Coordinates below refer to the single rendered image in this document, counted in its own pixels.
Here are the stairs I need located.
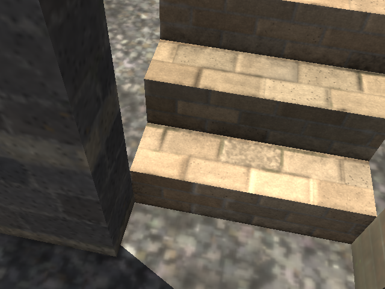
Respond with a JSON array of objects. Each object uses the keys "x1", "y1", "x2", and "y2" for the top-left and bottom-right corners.
[{"x1": 130, "y1": 0, "x2": 385, "y2": 244}]

